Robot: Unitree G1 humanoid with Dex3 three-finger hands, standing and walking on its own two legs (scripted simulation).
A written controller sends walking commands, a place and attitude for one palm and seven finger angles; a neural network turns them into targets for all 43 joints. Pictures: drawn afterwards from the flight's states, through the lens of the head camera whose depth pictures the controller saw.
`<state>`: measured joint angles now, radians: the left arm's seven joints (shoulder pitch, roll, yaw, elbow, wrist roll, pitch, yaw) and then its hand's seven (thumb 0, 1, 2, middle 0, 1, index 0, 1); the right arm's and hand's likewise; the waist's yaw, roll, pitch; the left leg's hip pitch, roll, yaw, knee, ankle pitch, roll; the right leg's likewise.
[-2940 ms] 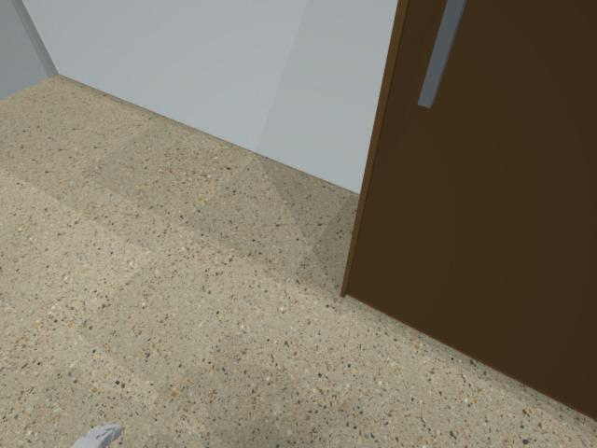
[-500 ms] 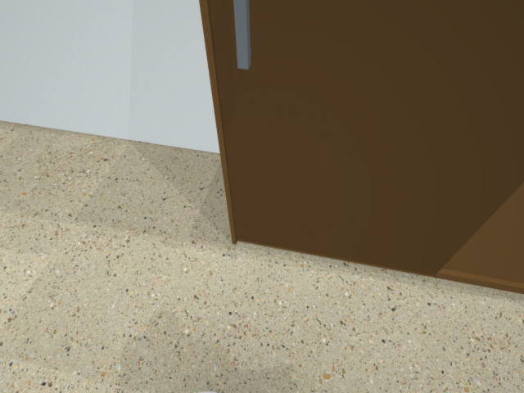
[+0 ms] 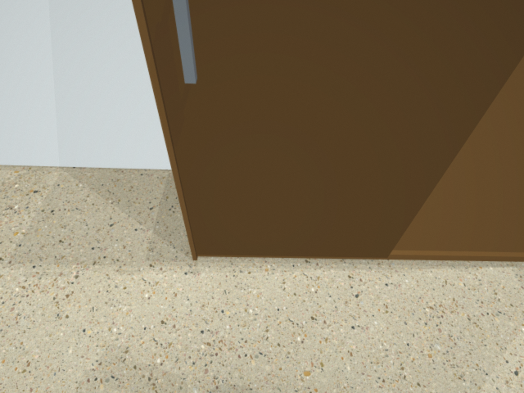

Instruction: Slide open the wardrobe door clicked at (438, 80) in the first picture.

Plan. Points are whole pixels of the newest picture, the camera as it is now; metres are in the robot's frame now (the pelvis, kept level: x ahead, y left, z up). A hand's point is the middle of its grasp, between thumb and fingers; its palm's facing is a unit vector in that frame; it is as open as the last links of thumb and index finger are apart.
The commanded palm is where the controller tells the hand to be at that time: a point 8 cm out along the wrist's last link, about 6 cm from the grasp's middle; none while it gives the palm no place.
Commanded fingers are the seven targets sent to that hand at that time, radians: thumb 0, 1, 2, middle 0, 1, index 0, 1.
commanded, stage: take the last steps up to it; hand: left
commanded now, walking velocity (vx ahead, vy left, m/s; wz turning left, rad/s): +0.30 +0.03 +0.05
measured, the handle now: (185, 18) +0.74 +0.17 +0.23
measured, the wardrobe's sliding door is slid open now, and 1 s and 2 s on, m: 0.00 0.00 0.00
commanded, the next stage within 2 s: come to a stop and stand still in 0.52 s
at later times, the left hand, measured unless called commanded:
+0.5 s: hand out of the picture +0.08 +0.17 -0.20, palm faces +0.13 -0.98 -0.14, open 7.3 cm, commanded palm none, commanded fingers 0.00 0.90 0.90 -0.20 -0.30 -0.20 -0.30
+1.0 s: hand (165, 290) +0.36 +0.20 -0.18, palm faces +0.03 -0.96 -0.27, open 7.3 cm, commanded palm none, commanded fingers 0.00 0.90 0.90 -0.20 -0.30 -0.20 -0.30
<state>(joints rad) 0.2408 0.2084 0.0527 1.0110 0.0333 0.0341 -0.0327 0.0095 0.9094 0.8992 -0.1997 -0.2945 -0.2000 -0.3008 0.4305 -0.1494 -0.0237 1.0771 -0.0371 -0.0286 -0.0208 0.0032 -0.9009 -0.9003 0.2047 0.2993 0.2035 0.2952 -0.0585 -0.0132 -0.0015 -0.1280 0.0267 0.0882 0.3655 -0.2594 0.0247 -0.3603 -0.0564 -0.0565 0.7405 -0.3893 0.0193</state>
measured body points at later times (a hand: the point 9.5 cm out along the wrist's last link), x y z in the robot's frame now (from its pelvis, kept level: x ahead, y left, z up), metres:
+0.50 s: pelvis +0.18 +0.02 -0.03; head +0.21 +0.04 +0.42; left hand +0.07 +0.22 -0.19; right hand +0.29 -0.21 -0.17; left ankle +0.28 +0.13 -0.75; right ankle +0.02 -0.13 -0.74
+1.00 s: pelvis +0.28 +0.01 -0.02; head +0.31 -0.02 +0.42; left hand +0.35 +0.25 -0.16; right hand +0.32 -0.23 -0.19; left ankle +0.27 +0.13 -0.73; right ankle +0.31 -0.09 -0.75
